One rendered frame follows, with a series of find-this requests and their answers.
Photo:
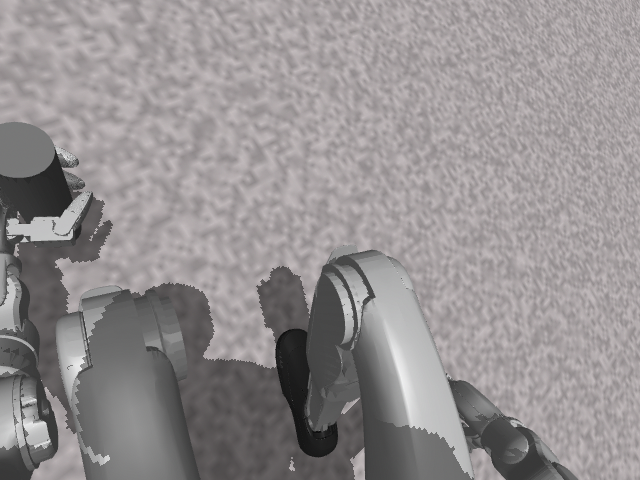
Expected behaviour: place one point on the right robot hand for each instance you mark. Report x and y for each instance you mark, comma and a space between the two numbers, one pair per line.
474, 409

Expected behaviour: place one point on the right robot foot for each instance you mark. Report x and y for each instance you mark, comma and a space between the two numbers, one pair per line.
293, 371

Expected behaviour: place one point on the can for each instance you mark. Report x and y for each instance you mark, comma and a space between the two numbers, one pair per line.
31, 174

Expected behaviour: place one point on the right robot arm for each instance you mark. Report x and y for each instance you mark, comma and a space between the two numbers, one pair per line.
517, 453

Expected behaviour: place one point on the left robot hand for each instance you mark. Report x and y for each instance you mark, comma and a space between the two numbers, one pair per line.
46, 231

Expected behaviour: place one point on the left robot arm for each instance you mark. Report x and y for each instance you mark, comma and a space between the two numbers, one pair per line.
28, 429

